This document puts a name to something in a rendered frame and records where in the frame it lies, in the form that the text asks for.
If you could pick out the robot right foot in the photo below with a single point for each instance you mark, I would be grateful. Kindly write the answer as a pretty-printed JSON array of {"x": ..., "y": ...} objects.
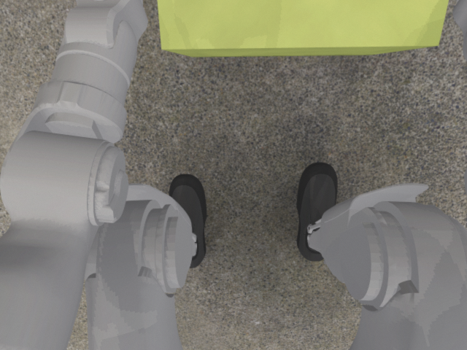
[{"x": 317, "y": 193}]

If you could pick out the robot left upper arm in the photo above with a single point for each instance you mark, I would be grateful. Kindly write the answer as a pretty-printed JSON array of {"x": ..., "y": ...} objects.
[{"x": 58, "y": 189}]

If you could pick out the robot right forearm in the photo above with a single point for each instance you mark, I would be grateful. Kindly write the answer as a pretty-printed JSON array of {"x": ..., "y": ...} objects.
[{"x": 460, "y": 15}]

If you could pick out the robot left forearm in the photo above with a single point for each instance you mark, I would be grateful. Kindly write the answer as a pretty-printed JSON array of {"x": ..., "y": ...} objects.
[{"x": 93, "y": 69}]

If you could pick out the carton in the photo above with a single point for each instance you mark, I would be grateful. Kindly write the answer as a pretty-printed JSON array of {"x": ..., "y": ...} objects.
[{"x": 252, "y": 28}]

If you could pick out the left robot shin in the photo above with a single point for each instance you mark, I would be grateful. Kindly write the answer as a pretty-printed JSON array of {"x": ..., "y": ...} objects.
[{"x": 138, "y": 192}]

